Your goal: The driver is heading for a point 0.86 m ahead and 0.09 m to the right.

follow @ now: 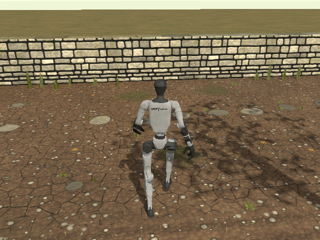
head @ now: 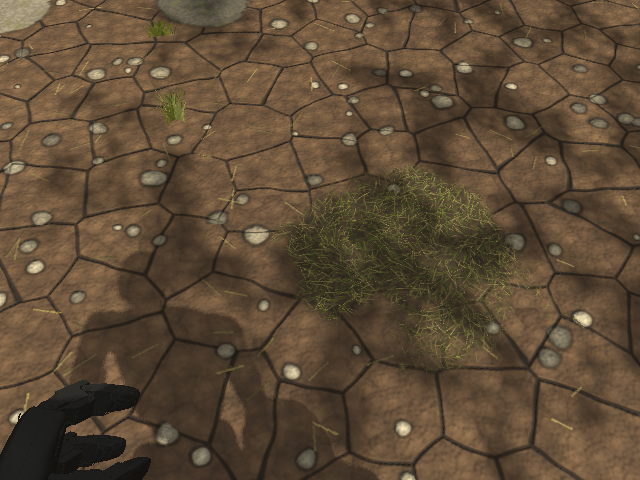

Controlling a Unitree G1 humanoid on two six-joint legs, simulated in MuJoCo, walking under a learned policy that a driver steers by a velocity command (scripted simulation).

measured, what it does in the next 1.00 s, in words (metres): walks ahead, turning right: right foot, then left foot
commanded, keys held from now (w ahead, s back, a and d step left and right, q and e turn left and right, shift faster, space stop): e+shift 0.42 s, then shift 0.24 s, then q+shift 0.34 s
